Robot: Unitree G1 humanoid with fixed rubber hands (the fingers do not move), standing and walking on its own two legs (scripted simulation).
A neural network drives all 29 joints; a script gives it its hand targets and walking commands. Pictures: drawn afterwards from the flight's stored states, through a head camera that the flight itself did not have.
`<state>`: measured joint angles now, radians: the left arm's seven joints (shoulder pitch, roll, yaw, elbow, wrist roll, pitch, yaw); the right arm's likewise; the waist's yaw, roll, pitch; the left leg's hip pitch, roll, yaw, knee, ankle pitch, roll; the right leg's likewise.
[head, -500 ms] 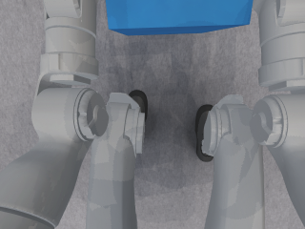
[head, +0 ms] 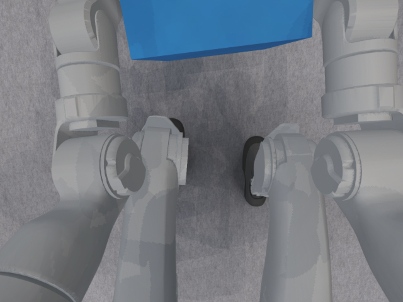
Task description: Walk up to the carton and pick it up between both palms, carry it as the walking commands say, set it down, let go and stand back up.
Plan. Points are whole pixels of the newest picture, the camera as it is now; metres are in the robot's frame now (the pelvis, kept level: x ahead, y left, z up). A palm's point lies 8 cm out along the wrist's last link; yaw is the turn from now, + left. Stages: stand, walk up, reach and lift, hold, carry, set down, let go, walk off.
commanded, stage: reach and lift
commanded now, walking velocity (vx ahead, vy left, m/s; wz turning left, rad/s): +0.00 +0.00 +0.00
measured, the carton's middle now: out of the picture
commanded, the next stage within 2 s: none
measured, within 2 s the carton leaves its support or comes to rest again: neither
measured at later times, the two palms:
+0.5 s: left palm out of the picture +0.53 +0.19 -0.03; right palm out of the picture +0.55 -0.10 -0.03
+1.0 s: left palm out of the picture +0.50 +0.19 +0.04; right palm out of the picture +0.52 -0.10 +0.04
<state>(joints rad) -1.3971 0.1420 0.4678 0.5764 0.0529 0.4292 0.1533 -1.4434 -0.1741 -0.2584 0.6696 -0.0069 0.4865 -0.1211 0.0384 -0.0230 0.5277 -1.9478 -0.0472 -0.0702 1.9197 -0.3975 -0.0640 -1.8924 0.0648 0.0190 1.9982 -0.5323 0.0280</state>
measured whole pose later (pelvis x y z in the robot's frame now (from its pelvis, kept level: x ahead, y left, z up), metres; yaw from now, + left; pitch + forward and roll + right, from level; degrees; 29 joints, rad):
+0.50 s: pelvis -0.01 +0.01 +0.05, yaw +0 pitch +22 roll -2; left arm -1.32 0.07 0.47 0.47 0.08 0.49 0.17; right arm -1.36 -0.17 -0.28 0.57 -0.03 0.55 -0.07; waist 0.04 0.01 0.53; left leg -1.77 -0.05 -0.07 1.76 -0.37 -0.05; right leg -1.70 0.06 0.02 1.82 -0.50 0.04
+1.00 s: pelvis -0.01 +0.00 +0.10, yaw +0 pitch +16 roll -1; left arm -1.24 0.07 0.45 0.48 0.08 0.50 0.15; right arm -1.26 -0.12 -0.27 0.56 -0.05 0.55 -0.10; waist 0.05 -0.01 0.53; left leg -1.54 -0.04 -0.07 1.59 -0.34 -0.05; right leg -1.49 0.06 0.03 1.66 -0.46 0.02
